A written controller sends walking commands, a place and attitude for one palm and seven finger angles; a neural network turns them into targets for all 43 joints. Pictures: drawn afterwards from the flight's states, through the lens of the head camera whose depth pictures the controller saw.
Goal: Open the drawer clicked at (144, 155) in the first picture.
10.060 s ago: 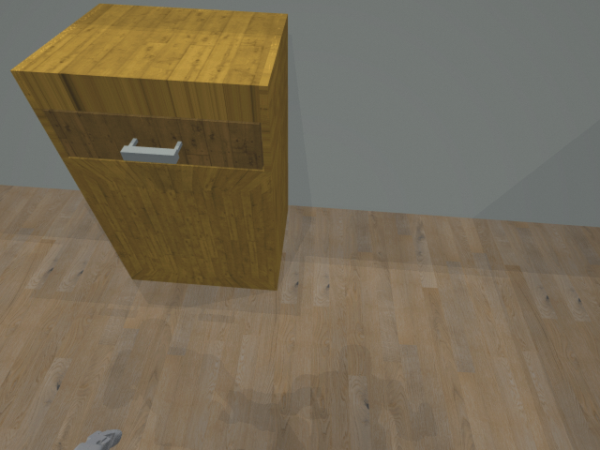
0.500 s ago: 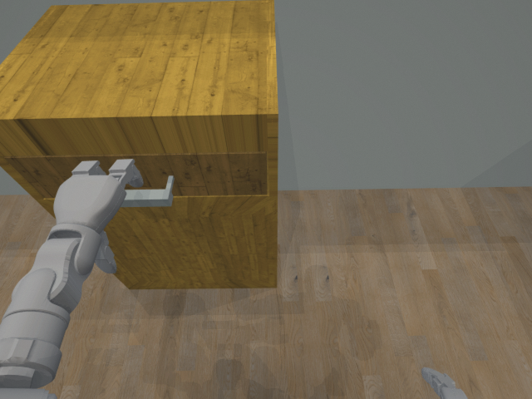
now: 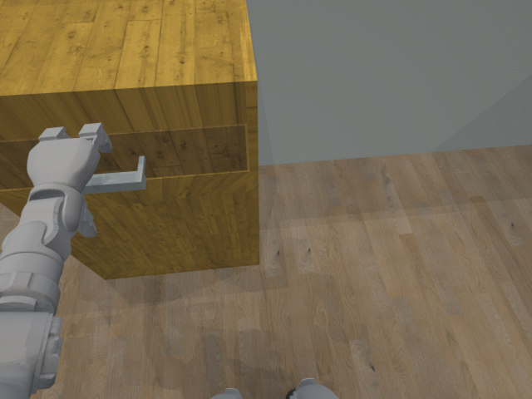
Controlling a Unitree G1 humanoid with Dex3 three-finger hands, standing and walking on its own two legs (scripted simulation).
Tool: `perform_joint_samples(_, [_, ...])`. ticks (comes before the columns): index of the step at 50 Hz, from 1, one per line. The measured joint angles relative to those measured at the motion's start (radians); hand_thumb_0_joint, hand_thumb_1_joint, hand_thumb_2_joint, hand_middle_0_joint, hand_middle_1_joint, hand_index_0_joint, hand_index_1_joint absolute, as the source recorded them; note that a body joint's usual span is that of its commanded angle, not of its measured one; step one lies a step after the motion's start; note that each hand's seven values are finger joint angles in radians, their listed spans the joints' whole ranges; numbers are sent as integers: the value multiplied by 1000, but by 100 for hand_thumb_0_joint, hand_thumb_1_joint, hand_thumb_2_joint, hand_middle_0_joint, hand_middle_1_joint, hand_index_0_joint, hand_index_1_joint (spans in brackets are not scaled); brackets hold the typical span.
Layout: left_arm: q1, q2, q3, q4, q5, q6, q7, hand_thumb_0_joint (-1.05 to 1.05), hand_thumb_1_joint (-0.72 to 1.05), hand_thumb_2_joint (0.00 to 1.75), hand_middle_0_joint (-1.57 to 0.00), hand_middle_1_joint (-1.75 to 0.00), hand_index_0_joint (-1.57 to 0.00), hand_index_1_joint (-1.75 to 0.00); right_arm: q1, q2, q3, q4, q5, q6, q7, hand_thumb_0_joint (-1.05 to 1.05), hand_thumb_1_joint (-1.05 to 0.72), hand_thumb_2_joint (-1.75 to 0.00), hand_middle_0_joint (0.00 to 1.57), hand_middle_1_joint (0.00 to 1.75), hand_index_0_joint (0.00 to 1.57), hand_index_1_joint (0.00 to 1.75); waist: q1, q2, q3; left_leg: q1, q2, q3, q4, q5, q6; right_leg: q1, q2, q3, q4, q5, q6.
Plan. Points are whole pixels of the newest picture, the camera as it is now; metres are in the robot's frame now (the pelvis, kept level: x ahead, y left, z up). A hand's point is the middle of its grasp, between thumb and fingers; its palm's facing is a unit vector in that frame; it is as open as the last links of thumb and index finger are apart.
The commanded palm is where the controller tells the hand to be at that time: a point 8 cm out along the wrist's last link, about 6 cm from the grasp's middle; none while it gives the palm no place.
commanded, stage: move the hooked fingers above the handle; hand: left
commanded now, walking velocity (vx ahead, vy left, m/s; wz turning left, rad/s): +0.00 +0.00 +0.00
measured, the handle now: (110, 173) +0.52 +0.30 -0.05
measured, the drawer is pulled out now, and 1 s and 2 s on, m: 0.00 0.00 0.00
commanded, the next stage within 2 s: none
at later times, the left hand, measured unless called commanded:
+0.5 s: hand (94, 179) +0.47 +0.30 +0.00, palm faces -0.09 -0.01 -1.00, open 13.7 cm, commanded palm +0.45 +0.29 +0.06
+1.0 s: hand (103, 178) +0.46 +0.28 +0.01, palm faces -0.07 -0.02 -1.00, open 13.8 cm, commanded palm +0.45 +0.28 +0.07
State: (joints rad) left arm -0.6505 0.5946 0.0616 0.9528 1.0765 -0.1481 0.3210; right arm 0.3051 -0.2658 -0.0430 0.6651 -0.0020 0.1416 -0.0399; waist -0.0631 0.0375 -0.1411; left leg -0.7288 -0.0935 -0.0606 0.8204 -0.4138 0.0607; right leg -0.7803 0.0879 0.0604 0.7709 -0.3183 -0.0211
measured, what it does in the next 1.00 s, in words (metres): stands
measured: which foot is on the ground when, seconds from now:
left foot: down 0.00-1.00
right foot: down 0.00-1.00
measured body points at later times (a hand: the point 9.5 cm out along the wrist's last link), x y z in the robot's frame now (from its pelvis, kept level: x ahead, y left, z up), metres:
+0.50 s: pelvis +0.01 +0.01 -0.01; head +0.12 +0.02 +0.43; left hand +0.47 +0.30 +0.05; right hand +0.03 -0.26 -0.14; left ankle -0.03 +0.08 -0.70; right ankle +0.02 -0.11 -0.70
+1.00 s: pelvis +0.01 -0.01 -0.01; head +0.12 +0.00 +0.43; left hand +0.46 +0.28 +0.06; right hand +0.06 -0.29 -0.13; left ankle -0.03 +0.08 -0.70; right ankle +0.02 -0.11 -0.70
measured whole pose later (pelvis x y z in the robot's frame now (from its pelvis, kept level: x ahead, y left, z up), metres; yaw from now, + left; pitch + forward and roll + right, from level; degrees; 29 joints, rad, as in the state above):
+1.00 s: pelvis +0.01 -0.01 -0.01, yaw +1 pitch +22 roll -2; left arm -0.70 0.59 0.04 1.00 1.09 -0.20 0.31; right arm 0.32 -0.27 -0.04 0.67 -0.02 0.16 -0.04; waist -0.07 0.04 -0.16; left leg -0.79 -0.08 -0.08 0.87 -0.45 0.05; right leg -0.83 0.10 0.03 0.80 -0.35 -0.03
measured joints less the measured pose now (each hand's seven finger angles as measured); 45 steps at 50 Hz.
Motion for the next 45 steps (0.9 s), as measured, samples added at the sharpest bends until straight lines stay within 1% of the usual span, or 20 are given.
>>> perform_joint_samples(2, [-11,2,-7,28,-1,20,-11,0,-49,30,-32,-120,-31,-120,13,-2,0,-1,1,5,4,1,-90,-89,20,30,20,30,-3,7,-2,-7,0,4,1,-1,3,-6,0,4,-2,1,4])
perform_joint_samples(4, [-17,-2,-17,47,-5,21,-26,0,-49,30,-32,-120,-31,-120,27,-2,0,2,1,9,5,1,-90,-89,20,30,20,30,-4,11,-4,-8,0,6,0,-1,7,-6,0,7,-6,2,8])
perform_joint_samples(7, [-25,-8,-25,62,-6,-5,-45,0,-49,30,-32,-120,-31,-120,43,2,5,9,1,12,2,1,-90,-89,20,30,20,30,-8,7,-6,-11,-1,7,2,-5,12,-8,0,7,-7,-1,12])
perform_joint_samples(9, [-33,-7,-20,62,4,-32,-44,0,-49,30,-32,-120,-31,-120,51,5,9,12,-3,11,0,1,-90,-89,20,30,20,30,-15,2,-9,-23,-2,4,12,-11,14,-17,-1,3,0,-6,12])
perform_joint_samples(11, [-46,-2,-12,60,16,-55,-28,0,-49,30,-32,-120,-32,-120,54,6,10,16,-9,11,2,0,-90,-89,20,30,20,30,-24,-2,-13,-42,-2,1,29,-18,14,-34,-1,-1,12,-13,12])
perform_joint_samples(13, [-63,7,4,65,25,-66,-4,0,-49,30,-33,-120,-32,-120,52,4,11,19,-17,11,6,0,-90,-89,20,30,21,30,-32,-3,-19,-67,-2,0,51,-28,14,-57,1,-4,29,-20,12])
perform_joint_samples(16, [-92,23,16,85,34,-49,33,0,-49,30,-33,-120,-32,-121,47,-1,9,20,-25,14,16,0,-90,-89,20,30,21,30,-40,1,-23,-104,-1,-1,81,-42,13,-91,3,-9,53,-31,13])
perform_joint_samples(19, [-89,10,6,73,26,-37,55,0,-49,30,-35,-122,-35,-124,48,-9,4,21,-27,22,27,0,-90,-89,20,30,20,30,-27,13,-25,-117,1,-2,93,-47,13,-101,5,-10,58,-34,17])
perform_joint_samples(23, [-87,-8,-10,102,15,29,31,0,-49,30,-35,-122,-34,-124,38,-7,7,22,-20,35,33,0,-90,-89,20,30,20,30,-20,20,-25,-98,3,0,77,-44,15,-82,6,-7,43,-30,18])
perform_joint_samples(25, [-79,-13,-16,104,8,43,10,0,-49,30,-34,-122,-34,-123,35,-1,8,17,-17,36,32,0,-90,-89,20,30,20,30,-19,18,-23,-83,4,-1,64,-40,14,-68,7,-7,31,-26,16])
perform_joint_samples(27, [-61,-19,-17,81,4,33,-7,0,-49,30,-34,-121,-33,-123,35,5,9,11,-16,35,28,0,-90,-89,20,30,20,30,-17,17,-21,-65,6,-3,51,-36,13,-50,8,-8,17,-22,13])
perform_joint_samples(29, [-42,-23,-18,53,3,9,-17,0,-49,30,-33,-121,-33,-122,36,10,10,8,-18,35,23,0,-90,-89,20,30,20,30,-14,14,-22,-49,8,-5,40,-33,11,-34,8,-9,6,-19,11])
perform_joint_samples(31, [-31,-25,-16,35,5,-14,-15,0,-49,30,-33,-120,-32,-122,33,12,11,7,-19,35,20,0,-90,-89,20,30,21,30,-12,10,-24,-37,9,-7,34,-33,10,-22,9,-10,2,-19,8])
perform_joint_samples(33, [-27,-22,-11,31,9,-26,-5,0,-49,30,-33,-120,-32,-121,26,12,15,6,-19,38,19,0,-90,-89,20,30,21,30,-11,6,-26,-31,10,-7,32,-34,8,-18,10,-10,4,-21,5])
perform_joint_samples(35, [-32,-15,-10,41,15,-22,8,0,-49,30,-33,-120,-32,-121,18,9,17,2,-18,38,20,0,-90,-89,20,30,21,30,-12,4,-26,-31,10,-7,34,-35,5,-20,11,-11,9,-23,2])
perform_joint_samples(39, [-43,4,-6,74,18,5,19,0,-49,30,-32,-120,-32,-121,3,1,17,-9,-15,37,20,0,-90,-89,20,30,20,30,-9,4,-19,-40,12,-5,38,-35,2,-32,13,-10,18,-23,-2])
perform_joint_samples(42, [-48,15,-16,91,14,18,4,0,-49,30,-32,-120,-31,-120,1,-4,13,-15,-9,32,15,0,-90,-89,20,30,20,30,-6,5,-11,-44,12,-7,36,-31,-1,-37,13,-12,18,-21,-4])
perform_joint_samples(45, [-43,13,-24,74,8,-3,-18,0,-49,30,-32,-120,-31,-120,7,-5,6,-13,-10,24,6,0,-90,-89,20,30,20,30,-4,5,-8,-48,11,-14,34,-28,-4,-39,11,-18,16,-20,-6])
